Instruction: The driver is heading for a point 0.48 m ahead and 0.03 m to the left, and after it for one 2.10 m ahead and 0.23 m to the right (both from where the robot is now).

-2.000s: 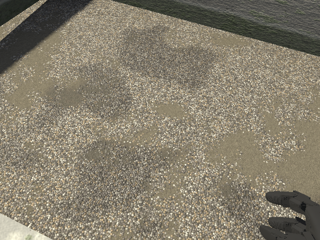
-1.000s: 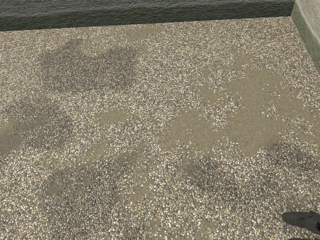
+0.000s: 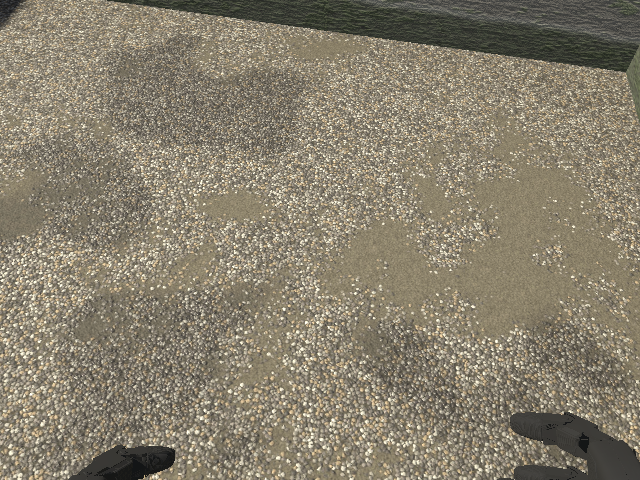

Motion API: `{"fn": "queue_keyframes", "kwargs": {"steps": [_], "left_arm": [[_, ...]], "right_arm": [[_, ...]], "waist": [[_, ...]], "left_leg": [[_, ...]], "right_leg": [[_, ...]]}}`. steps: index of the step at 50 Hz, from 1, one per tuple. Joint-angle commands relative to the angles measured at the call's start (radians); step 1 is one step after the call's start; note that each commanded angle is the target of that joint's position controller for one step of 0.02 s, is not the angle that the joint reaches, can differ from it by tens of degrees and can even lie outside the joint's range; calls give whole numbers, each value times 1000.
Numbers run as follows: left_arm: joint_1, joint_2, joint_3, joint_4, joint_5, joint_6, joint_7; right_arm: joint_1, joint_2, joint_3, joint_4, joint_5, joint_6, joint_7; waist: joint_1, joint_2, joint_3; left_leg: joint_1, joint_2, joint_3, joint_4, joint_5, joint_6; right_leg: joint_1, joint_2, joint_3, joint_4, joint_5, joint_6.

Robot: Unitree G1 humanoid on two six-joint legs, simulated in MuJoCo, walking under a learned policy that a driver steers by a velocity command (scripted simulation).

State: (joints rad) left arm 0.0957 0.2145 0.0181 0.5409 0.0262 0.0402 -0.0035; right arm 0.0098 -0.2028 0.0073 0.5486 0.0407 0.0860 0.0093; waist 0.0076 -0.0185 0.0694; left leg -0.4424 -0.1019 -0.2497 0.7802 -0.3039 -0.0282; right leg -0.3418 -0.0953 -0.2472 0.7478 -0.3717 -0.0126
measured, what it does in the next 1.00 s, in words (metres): steps to the left: right foot, then left foot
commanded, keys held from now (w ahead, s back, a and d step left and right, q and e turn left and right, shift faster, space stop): w+q+shift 0.32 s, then w+shift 0.02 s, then w+e+shift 0.66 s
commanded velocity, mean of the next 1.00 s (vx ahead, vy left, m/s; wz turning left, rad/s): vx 1.00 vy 0.00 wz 0.09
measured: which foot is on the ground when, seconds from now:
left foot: down 0.00-0.32, up 0.34-0.58, down 0.60-1.00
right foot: down 0.00-0.20, up 0.22-0.30, down 0.32-0.60, up 0.62-1.00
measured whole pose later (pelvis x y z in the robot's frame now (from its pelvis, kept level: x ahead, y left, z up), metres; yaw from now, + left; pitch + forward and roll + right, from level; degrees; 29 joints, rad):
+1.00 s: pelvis +0.00 +0.16 +0.00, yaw +6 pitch +1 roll +1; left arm 0.05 0.22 0.03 0.50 0.00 0.08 -0.03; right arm 0.26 -0.25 -0.02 0.68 -0.04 -0.05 -0.03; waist -0.04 0.01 0.00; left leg -0.36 0.09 0.25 0.77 -0.42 0.03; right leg -0.62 -0.03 -0.01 1.03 -0.29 -0.01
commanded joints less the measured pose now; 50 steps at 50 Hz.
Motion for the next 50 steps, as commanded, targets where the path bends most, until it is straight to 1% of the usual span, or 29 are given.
{"fn": "queue_keyframes", "kwargs": {"steps": [1, 2, 4, 5, 6, 8, 10, 12, 14, 15, 16, 17, 18, 19, 20, 23, 25, 27, 29, 30, 31, 32, 33, 35, 37, 41, 44, 47, 50], "left_arm": [[-66, 80, 29, -97, 1, -13, -6], [-43, 100, 41, -91, -3, -8, -7], [-80, 118, 52, -82, -2, 2, 3], [-64, 120, 55, -73, -3, 1, 17], [-81, 128, 51, -63, -4, -3, 21], [-117, 114, 54, -63, -12, 0, 9], [-175, 53, 29, -119, -30, 33, -21], [-119, 31, 20, -159, -3, 34, -29], [110, 57, 32, -102, 5, -7, -15], [245, 93, 37, -49, 13, -25, -1], [480, 120, 55, 50, 0, -34, 18], [317, 102, 41, 45, -9, -42, 21], [190, 188, 62, -1, 21, -39, 32], [130, 159, 54, -23, 25, -53, 32], [51, 107, 29, -40, 22, -74, 24], [-106, 57, 6, -58, -8, -111, -1], [27, 116, 22, -15, -17, -122, -10], [97, 179, 49, 8, -24, -104, -2], [146, 173, 55, 20, -38, -70, -1], [129, 160, 55, 4, -53, -66, -1], [109, 87, 37, -53, -63, -73, -4], [-25, 88, 44, -106, -51, -71, 7], [-74, 73, 50, -127, -47, -67, 21], [-6, 27, 36, -103, -25, -60, 17], [45, 37, 43, -79, -14, -33, 14], [16, 61, 45, -80, -19, 11, 11], [-76, 55, 30, -110, -18, 19, 0], [-154, 30, 12, -144, -31, 15, -22], [-134, 49, 15, -143, -37, 23, -39]], "right_arm": [[-32, -123, -38, -85, 0, -15, -8], [-42, -117, -40, -89, 19, -24, -9], [-45, -89, -36, -85, 11, -40, -12], [-82, -95, -40, -91, -10, -39, -8], [-71, -91, -42, -95, -7, -35, -6], [31, -80, -42, -56, -1, -31, 10], [144, -124, -46, -15, 10, -31, 13], [-34, -182, -56, -92, -17, -36, -7], [-208, -178, -71, -159, -51, -20, -23], [-301, -134, -73, -196, -57, -18, -19], [-378, -97, -76, -206, -47, -11, -22], [-131, 61, -39, -100, 5, -2, -22], [-205, -53, -60, -158, -39, -38, -7], [-187, -85, -66, -136, -57, -72, 2], [-150, -79, -57, -111, -60, -88, 12], [-66, -66, -38, -69, -56, -63, 33], [-192, -47, -18, -108, -29, -56, 56], [-185, -62, -17, -104, -25, -60, 66], [-52, -66, -22, -52, -46, -71, 53], [66, -99, -30, -38, -61, -85, 45], [117, -201, -61, -21, -72, -89, 36], [215, -224, -72, -3, -55, -89, 28], [206, -189, -62, -7, -62, -97, 7], [61, -108, -33, -18, -67, -109, -22], [-3, -80, -21, -28, -72, -123, -25], [31, -112, -30, -8, -67, -149, -23], [146, -125, -38, 29, -68, -152, -32], [224, -164, -56, 58, -79, -150, -45], [203, -209, -73, 57, -76, -158, -56]], "waist": [[-27, 71, -174], [-5, 13, -192], [-17, -152, -190], [15, -157, -169], [-12, -133, -135], [-73, 16, -131], [-133, 317, -73], [-30, 379, -80], [116, 333, -184], [163, 288, -179], [265, 159, -159], [147, -367, -142], [106, -340, -173], [47, -167, -211], [-9, -94, -208], [-79, -110, -192], [12, -129, -170], [24, -122, -105], [-8, -62, -118], [-72, -22, -181], [-112, 279, -284], [-185, 290, -249], [-167, 195, -185], [-46, 194, -142], [16, 219, -145], [44, 144, -144], [-7, 108, -137], [-61, 138, -139], [-38, 175, -121]], "left_leg": [[-226, 4, 16, -151, 315, 107], [-289, -5, 39, -140, 150, 101], [-345, 16, 120, -4, 38, 98], [-269, 47, 157, 47, 15, 104], [-226, 51, 178, 59, 27, 106], [-128, 42, 189, 13, 31, 133], [-188, -5, -64, -296, -164, 171], [-216, 1, -336, -449, -209, 153], [-244, 2, -271, -451, -57, 83], [-362, -24, -173, -491, 74, 7], [-540, -114, -42, -386, 59, -76], [-654, -140, 25, 224, -283, 50], [-857, -56, -1, 342, -133, 58], [-763, -28, -53, 404, -44, 51], [-642, -30, -63, 425, 1, 33], [-223, 34, 121, 289, 82, -20], [35, 66, 276, 81, 55, -23], [98, 79, 321, -83, 4, -5], [216, 47, 344, -170, 52, 22], [361, 115, 250, -142, 161, 46], [567, 303, 14, -222, 143, 95], [470, 411, -178, -349, 9, 118], [385, 427, -181, -354, -19, 111], [226, 408, -90, -347, -45, 80], [89, 380, -19, -373, -54, 74], [20, 402, 63, -367, -24, 116], [119, 429, 119, -320, 21, 135], [146, 443, 198, -312, 86, 138], [77, 446, 318, -272, 328, 99]], "right_leg": [[284, -10, 72, -61, -29, 14], [345, -57, 102, -118, -103, 6], [359, -224, 179, -211, -129, -28], [252, -270, 191, -254, -181, -33], [158, -272, 158, -274, -228, -18], [33, -194, 53, -117, -292, 32], [-43, 64, -63, 217, -343, 93], [-116, 191, 153, 430, -287, 101], [64, 186, 260, 283, -241, 39], [284, 183, 227, 33, -196, -21], [646, 156, 127, -263, 42, -63], [628, -131, 392, -151, 47, -37], [533, -309, 736, -209, 106, -78], [472, -306, 769, -235, 66, -104], [353, -264, 728, -272, 18, -117], [22, -107, 397, -262, 267, -101], [-69, -92, 345, -361, 302, -107], [-17, -88, 379, -359, 268, -127], [40, -49, 373, -193, 438, -121], [-28, -8, 353, -1, 424, -94], [-323, 102, 244, 229, 35, -18], [-432, 159, 332, 398, -146, -12], [-478, 161, 445, 499, -81, -11], [-469, 134, 437, 552, 41, 2], [-400, 143, 422, 581, 115, 32], [-389, 121, 377, 603, 235, 51], [-445, 69, 332, 491, 211, 33], [-346, 53, 249, 355, 85, 15], [-137, 61, 170, 196, 2, -20]]}}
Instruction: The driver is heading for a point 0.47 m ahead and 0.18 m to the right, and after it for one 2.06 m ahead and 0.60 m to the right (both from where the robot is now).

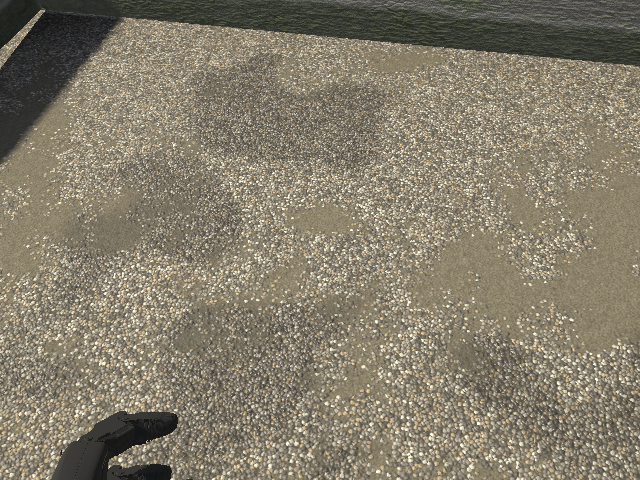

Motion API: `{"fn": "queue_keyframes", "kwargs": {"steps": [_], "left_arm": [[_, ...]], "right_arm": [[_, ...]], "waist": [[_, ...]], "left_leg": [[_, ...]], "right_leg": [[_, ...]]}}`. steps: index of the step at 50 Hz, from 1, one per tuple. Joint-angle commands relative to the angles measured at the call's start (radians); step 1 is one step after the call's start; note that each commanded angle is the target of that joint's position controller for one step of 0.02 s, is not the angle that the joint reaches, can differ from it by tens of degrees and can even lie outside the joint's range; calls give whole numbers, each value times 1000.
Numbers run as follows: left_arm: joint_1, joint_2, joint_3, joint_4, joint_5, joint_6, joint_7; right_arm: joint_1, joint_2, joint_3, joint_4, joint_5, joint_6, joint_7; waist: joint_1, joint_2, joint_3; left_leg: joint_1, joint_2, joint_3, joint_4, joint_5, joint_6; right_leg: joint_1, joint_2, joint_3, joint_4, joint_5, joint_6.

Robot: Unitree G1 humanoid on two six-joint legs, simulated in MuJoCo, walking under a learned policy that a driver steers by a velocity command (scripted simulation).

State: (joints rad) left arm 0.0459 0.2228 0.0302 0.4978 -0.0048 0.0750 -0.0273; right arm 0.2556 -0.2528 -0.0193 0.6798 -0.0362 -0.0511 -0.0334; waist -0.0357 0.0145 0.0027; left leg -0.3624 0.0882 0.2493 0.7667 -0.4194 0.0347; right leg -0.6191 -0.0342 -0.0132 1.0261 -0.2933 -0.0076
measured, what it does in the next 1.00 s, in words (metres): steps on the spot, turning right: right foot, then left foot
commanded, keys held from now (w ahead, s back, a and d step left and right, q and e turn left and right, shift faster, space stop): w+e+shift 0.60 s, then w+shift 0.08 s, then w+q+shift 0.06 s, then shift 0.26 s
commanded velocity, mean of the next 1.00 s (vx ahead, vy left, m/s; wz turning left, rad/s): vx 0.90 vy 0.00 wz -0.72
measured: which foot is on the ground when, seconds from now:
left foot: down 0.00-0.08, up 0.10-0.34, down 0.36-1.00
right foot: up 0.00-0.04, down 0.06-1.00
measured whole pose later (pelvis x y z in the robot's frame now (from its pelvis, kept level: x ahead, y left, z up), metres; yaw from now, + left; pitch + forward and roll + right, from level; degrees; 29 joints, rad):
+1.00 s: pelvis +0.02 -0.08 +0.01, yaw -41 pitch -1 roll +1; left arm 0.09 0.16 -0.05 0.55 0.00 0.04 -0.04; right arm 0.19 -0.19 0.01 0.62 -0.01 0.02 0.02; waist -0.02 -0.03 -0.04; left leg -0.24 0.04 0.06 0.67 -0.42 -0.02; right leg -0.36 0.14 0.07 0.67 -0.29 -0.10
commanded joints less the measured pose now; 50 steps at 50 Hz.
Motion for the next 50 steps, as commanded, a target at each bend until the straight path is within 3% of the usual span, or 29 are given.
{"fn": "queue_keyframes", "kwargs": {"steps": [1, 3, 4, 5, 6, 8, 10, 13, 15, 16, 18, 19, 20, 21, 22, 23, 25, 27, 28, 30, 32, 33, 34, 35, 37, 40, 42, 46, 50], "left_arm": [[-72, 47, 8, -99, -11, -11, -20], [118, 29, 11, -24, -7, -27, -14], [236, 114, 31, 11, -11, -40, -7], [189, 256, 64, -5, -36, -20, -6], [172, 235, 70, -35, -25, -6, 7], [3, 118, 20, -65, 17, 1, 33], [-129, 59, -14, -96, 11, -20, 28], [-173, 69, -32, -98, 17, -32, 18], [-138, 90, -20, -102, 10, -36, 20], [-119, 126, -7, -88, 12, -37, 23], [-152, 123, 6, -94, -20, -29, 27], [-135, 90, 3, -96, -25, -24, 32], [-60, 36, -6, -106, -48, -29, 32], [-124, 60, 0, -116, -44, -42, 33], [-227, 116, 24, -133, -20, -53, 29], [-258, 120, 26, -138, -15, -58, 21], [-212, 87, 11, -129, -14, -48, 0], [-130, 73, 5, -93, -17, -27, -7], [-113, 64, 1, -81, -15, -28, -12], [-101, 58, -7, -66, -8, -25, -18], [-59, 36, -22, -43, 11, -31, -25], [-70, 58, -25, -57, -7, -31, -28], [-112, 129, -9, -88, -43, -25, -24], [-144, 151, -8, -111, -41, -19, -17], [-185, 154, -5, -121, -27, -13, 3], [-147, 125, -10, -87, -19, -28, 21], [-97, 49, -35, -81, -6, -38, 5], [-53, 51, -40, -48, 7, -46, -22], [-40, 26, -53, -23, 3, -56, -9]], "right_arm": [[-46, -165, -51, -74, 5, -13, -19], [-47, -159, -52, -64, 12, 13, -21], [-111, -143, -49, -120, 10, 35, -20], [-263, -105, -38, -223, 0, 38, -25], [-317, -95, -21, -254, -10, 30, -37], [-237, -56, -7, -219, -4, 43, -48], [-182, -56, -6, -206, -24, 74, -57], [-151, 9, 19, -202, -26, 106, -33], [-170, -13, 22, -213, -14, 96, -28], [-192, -25, 23, -223, 6, 79, -15], [-179, 3, 28, -201, 26, 55, 5], [-129, 2, 26, -180, 10, 53, 9], [-129, -77, -1, -181, -16, 47, 14], [-110, -141, -25, -189, -16, 51, 16], [-106, -140, -22, -195, -15, 49, 9], [-152, -120, -12, -196, -15, 46, 3], [-267, -79, 6, -208, -3, 36, -4], [-320, -71, 10, -212, 10, 24, 3], [-320, -68, 3, -211, 18, 23, 16], [-292, -74, -5, -207, 21, 32, 28], [-199, -33, -3, -185, 12, 46, 34], [-168, -9, 1, -203, -1, 56, 41], [-250, 5, 15, -250, 8, 57, 50], [-299, -8, 11, -265, 23, 53, 52], [-238, -20, 4, -234, 38, 39, 61], [-129, 0, 11, -168, 24, 22, 63], [-166, -19, 2, -151, 16, 30, 48], [-182, -2, 15, -160, 23, 59, 54], [-110, 6, 20, -130, 26, 65, 50]], "waist": [[8, 138, -69], [102, 30, -188], [173, -173, -195], [194, -433, -248], [191, -241, -274], [75, -117, -132], [-4, -95, -57], [-16, -141, -159], [23, -123, -193], [35, -137, -186], [8, -80, -161], [0, 20, -144], [15, 277, -198], [-70, 400, -146], [-89, 264, -73], [-58, 173, -43], [16, 137, -59], [59, 155, -86], [75, 112, -105], [67, 61, -95], [27, -109, -111], [5, -229, -115], [62, -353, -114], [79, -347, -104], [47, -272, -161], [4, -117, -197], [43, 62, -146], [50, 21, -46], [25, -77, -25]], "left_leg": [[30, 265, -166, -225, 531, 22], [-26, 197, -67, 118, 757, -29], [-338, 92, -65, 504, 528, -68], [-661, -113, -177, 634, -86, -127], [-688, -77, -318, 690, -52, -154], [-626, -61, -319, 627, 16, -181], [-366, -66, -284, 444, 109, -184], [-115, -120, -258, 381, 130, -171], [-87, -108, -283, 246, 110, -154], [-27, -104, -297, 178, 82, -131], [202, -94, -291, -45, 176, -84], [369, -49, -313, -75, 272, -44], [527, 96, -462, -107, 278, 20], [441, 217, -702, -280, 69, 81], [320, 261, -768, -355, -19, 106], [221, 278, -747, -374, -42, 112], [62, 236, -576, -389, -14, 62], [-58, 166, -378, -391, 37, 11], [-70, 150, -309, -349, 2, -6], [-51, 117, -204, -285, 0, -35], [-39, 48, -112, -57, -70, -58], [-81, -25, -80, 65, -78, -86], [-132, -91, -73, 118, -91, -113], [-157, -91, -132, 185, -99, -112], [-85, -63, -182, 167, -26, -96], [138, -71, -154, -88, 46, -32], [172, -46, -200, -128, 57, -1], [87, -36, -223, -198, -84, -5], [97, -65, -191, -167, -75, -24]], "right_leg": [[183, 8, -72, -146, -107, -43], [475, 94, -60, -281, -36, -94], [660, 0, 170, -226, 340, -173], [756, -119, 560, -435, 496, -275], [699, -197, 632, -473, 364, -304], [405, -163, 521, -456, 292, -269], [77, -39, 360, -461, 339, -170], [29, 33, 350, -449, 440, -151], [143, 27, 388, -459, 374, -159], [151, 10, 438, -496, 313, -170], [74, 6, 486, -493, 109, -163], [-59, 55, 442, -384, 25, -117], [-228, 163, 288, -218, -98, -62], [-324, 177, 202, -102, -186, -40], [-316, 150, 207, -4, -150, -23], [-268, 116, 188, 31, -100, -10], [-64, 67, 148, -12, -34, 7], [171, 70, 73, -48, 32, 9], [224, 72, 27, -85, 68, -1], [295, 77, -2, -217, 74, -26], [328, 67, 24, -298, 144, -70], [317, 49, 137, -317, 270, -107], [232, -17, 362, -513, 47, -146], [213, -68, 472, -631, -103, -156], [244, -87, 462, -644, -134, -140], [246, -56, 409, -601, -46, -102], [217, 24, 260, -524, -23, -53], [236, 61, 225, -526, -54, -57], [238, 14, 326, -611, -37, -89]]}}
